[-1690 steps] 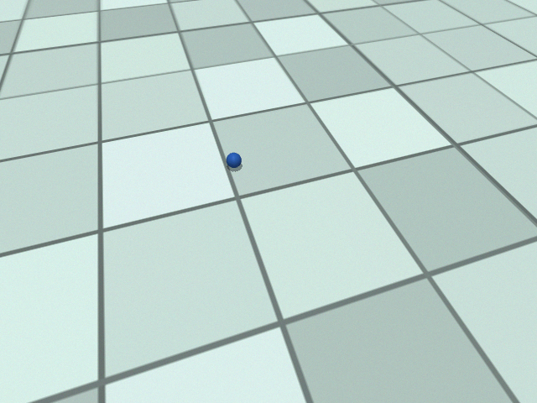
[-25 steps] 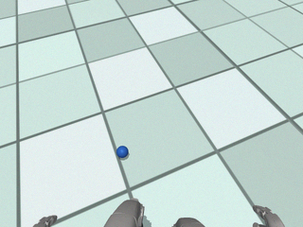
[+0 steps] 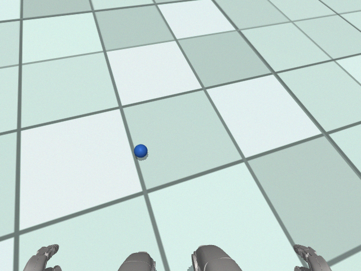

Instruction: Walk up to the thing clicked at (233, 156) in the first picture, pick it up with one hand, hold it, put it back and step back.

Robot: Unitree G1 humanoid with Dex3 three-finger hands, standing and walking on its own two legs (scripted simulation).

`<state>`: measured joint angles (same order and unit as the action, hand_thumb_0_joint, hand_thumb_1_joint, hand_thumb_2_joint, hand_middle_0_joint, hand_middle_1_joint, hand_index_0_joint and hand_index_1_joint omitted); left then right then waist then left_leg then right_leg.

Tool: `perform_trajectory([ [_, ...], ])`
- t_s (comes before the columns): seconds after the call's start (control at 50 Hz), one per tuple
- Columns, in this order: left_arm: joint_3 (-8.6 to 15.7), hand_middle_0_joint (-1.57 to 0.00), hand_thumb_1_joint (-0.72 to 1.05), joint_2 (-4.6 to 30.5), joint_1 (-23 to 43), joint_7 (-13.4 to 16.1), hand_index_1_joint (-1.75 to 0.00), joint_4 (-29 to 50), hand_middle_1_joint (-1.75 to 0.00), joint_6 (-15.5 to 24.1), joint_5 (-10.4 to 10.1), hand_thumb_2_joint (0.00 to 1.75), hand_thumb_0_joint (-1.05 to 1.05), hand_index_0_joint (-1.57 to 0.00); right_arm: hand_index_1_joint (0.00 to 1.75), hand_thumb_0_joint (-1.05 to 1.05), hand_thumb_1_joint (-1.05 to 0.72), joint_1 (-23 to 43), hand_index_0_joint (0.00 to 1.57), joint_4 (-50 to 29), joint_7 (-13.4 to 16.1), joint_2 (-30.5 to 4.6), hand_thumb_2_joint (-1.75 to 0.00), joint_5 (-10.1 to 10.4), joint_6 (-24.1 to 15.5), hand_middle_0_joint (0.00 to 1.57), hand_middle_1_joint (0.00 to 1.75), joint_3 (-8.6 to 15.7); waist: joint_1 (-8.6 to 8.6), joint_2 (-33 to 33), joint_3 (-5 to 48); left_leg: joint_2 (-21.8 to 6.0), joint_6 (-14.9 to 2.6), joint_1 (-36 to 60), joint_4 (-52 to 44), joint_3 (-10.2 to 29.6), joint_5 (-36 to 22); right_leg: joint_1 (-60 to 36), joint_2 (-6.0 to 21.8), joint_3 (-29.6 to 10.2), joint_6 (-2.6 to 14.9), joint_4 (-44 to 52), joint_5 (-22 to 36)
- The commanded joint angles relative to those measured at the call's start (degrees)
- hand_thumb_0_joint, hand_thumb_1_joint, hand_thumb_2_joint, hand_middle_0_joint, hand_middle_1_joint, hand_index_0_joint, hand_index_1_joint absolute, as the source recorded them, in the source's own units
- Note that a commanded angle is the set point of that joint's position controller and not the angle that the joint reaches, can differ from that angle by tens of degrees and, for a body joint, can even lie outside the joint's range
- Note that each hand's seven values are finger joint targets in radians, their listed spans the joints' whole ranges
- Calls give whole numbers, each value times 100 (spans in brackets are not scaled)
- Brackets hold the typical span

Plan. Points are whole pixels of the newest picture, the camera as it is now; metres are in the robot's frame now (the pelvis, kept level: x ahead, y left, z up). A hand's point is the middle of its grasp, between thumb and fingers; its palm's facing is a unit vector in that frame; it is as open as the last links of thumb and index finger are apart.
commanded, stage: step back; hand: left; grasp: from above
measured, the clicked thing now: (140, 150) +0.76 +0.20 -0.72
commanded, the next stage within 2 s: stand in 1.72 s
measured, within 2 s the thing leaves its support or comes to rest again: neither
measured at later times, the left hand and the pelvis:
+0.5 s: hand out of the picture -0.06 +0.25 -0.15, palm faces +0.06 -0.91 -0.41, open 7.4 cm; pelvis -0.19 -0.03 -0.02, yaw +4 degrees
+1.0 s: hand out of the picture -0.27 +0.23 -0.15, palm faces +0.05 -0.93 -0.37, open 7.4 cm; pelvis -0.31 -0.04 +0.00, yaw +1 degrees
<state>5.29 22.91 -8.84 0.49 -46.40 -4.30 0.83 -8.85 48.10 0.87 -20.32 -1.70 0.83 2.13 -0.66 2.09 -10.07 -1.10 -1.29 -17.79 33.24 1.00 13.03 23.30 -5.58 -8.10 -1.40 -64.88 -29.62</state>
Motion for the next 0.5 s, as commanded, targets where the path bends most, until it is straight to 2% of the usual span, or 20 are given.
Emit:
perform_trajectory([
  [0.0,232,-20,90,901,-114,36,-30,428,-30,201,36,90,0,-20,30,0,-90,-111,20,-471,103,-1712,-90,-35,-62,20,30,521,224,-1296,1260,-1448,-1328,1185,-678,1303,-2071,37,327,330,-54,1274,-51],
  [0.04,224,-20,90,868,-380,-1,-30,248,-30,237,39,90,0,-20,30,0,-90,81,20,-550,65,-1714,-90,-33,-5,20,30,509,144,-1483,1435,-1336,-1121,990,-570,1176,-1769,-454,416,591,58,2285,244],
  [0.08,246,-20,90,837,-945,-23,-30,-49,-30,280,63,90,0,-20,30,0,-90,296,20,-582,50,-1780,-90,24,82,20,30,511,-162,-1421,1657,-1200,-834,519,-196,968,-1499,-1391,423,841,253,3832,1278],
  [0.1,280,-20,90,955,-1026,-12,-30,-71,-30,321,119,90,0,-20,30,0,-90,246,20,-566,31,-1618,-90,51,126,20,30,448,-174,-1112,1629,-926,-562,40,79,849,-777,-1704,558,519,333,4129,1492],
  [0.12,390,-20,90,1392,-948,-20,-30,23,-30,361,204,90,0,-20,30,0,-90,194,20,-662,17,-1274,-90,93,130,20,30,359,-125,184,1346,-80,-151,-1159,992,593,599,-1821,1498,-1147,633,4361,1177],
  [0.14,537,-20,90,2074,-461,-24,-30,221,-30,311,179,90,0,-20,30,0,-90,482,20,-732,131,-1169,-90,123,137,20,30,376,-341,1474,1040,685,116,-1179,2389,421,2187,-410,2776,-2287,1649,4876,1359],
  [0.16,516,-20,90,2092,-125,2,-30,407,-30,342,171,90,0,-20,30,0,-90,457,20,-668,163,-1405,-90,118,165,20,30,462,-254,1285,672,498,178,-939,3314,967,2239,413,3057,-2610,1897,5026,1306],
  [0.18,389,-20,90,1707,254,36,-30,507,-30,375,124,90,0,-20,30,0,-90,240,20,-524,143,-1519,-90,155,158,20,30,450,20,625,613,618,169,-918,3666,1127,1731,299,2524,-1707,1643,4604,1907],
  [0.2,313,-20,90,1434,576,73,-30,520,-30,359,133,90,0,-20,30,0,-90,6,20,-389,129,-1393,-90,179,136,20,30,416,182,359,593,802,148,-904,3727,1029,1448,166,2058,-863,1346,4287,2492],
  [0.22,326,-20,90,1323,665,91,-30,531,-30,347,174,90,0,-20,30,0,-90,-142,20,-318,123,-1355,-90,189,109,20,30,392,241,541,640,818,195,-882,3701,836,1301,18,1874,-517,1234,4130,2622],
  [0.24,341,-20,90,1323,582,97,-30,562,-30,347,179,90,0,-20,30,0,-90,-219,20,-293,126,-1370,-90,152,79,20,30,378,157,610,743,836,248,-843,3783,770,1289,-190,1790,-390,1209,3990,2734],
  [0.28,297,-20,90,1269,336,120,-30,575,-30,329,194,90,0,-20,30,0,-90,-195,20,-300,120,-1344,-90,117,95,20,30,352,-18,684,772,727,294,-871,3320,620,1479,-602,1847,-335,1263,3949,2884],
  [0.32,305,-20,90,1269,84,179,-30,541,-30,300,204,90,0,-20,30,0,-90,-70,20,-396,113,-1262,-90,90,69,20,30,318,-209,835,933,543,294,-1138,2390,496,1750,-1509,2043,-502,1341,3824,3319],
  [0.34,313,-20,90,1334,-12,194,-30,535,-30,286,199,90,0,-20,30,0,-90,-32,20,-423,106,-1249,-90,57,56,20,30,327,-273,903,1013,418,270,-968,1907,383,1846,-1630,2179,-604,1375,3714,3550],
  [0.38,281,-20,90,1302,-60,186,-30,523,-30,254,141,90,0,-20,30,0,-90,-216,20,-315,88,-1188,-90,36,43,20,30,330,-252,882,1200,347,203,-648,948,169,1753,-1892,2131,-557,1280,3506,3848],
  [0.4,258,-20,90,1368,88,167,-30,542,-30,230,110,90,0,-20,30,0,-90,-481,20,-212,72,-1171,-90,20,41,20,30,356,-126,931,1348,305,143,-226,365,-1,1407,-1761,2092,-488,1218,3354,3734],
  [0.42,230,-20,90,1351,151,143,-30,579,-30,189,65,90,0,-20,30,0,-90,-737,20,-70,61,-1164,-90,25,32,20,30,369,15,803,1460,361,77,248,-501,-166,733,-1611,1936,-346,1057,3110,3584],
  [0.44,159,-20,90,1278,112,126,-30,600,-30,157,44,90,0,-20,30,0,-90,-850,20,0,63,-1265,-90,14,24,20,30,418,94,553,1485,256,-25,625,-1042,9,32,-1243,1758,-211,781,2897,3174],
  [0.46,86,-20,90,1073,-40,109,-30,596,-30,150,41,90,0,-20,30,0,-90,-745,20,-25,53,-1579,-90,-75,26,20,30,510,31,-232,1475,-619,-364,1155,-1222,1243,-264,-246,1299,65,464,2331,2089],
  [0.48,76,-20,90,1014,407,149,-30,746,-30,180,-20,90,0,-20,30,0,-90,-304,20,-192,-21,-2247,-90,-45,63,20,30,599,145,-1688,1281,-1903,-1216,548,-1487,2643,-983,347,311,1051,190,1306,-199],
])
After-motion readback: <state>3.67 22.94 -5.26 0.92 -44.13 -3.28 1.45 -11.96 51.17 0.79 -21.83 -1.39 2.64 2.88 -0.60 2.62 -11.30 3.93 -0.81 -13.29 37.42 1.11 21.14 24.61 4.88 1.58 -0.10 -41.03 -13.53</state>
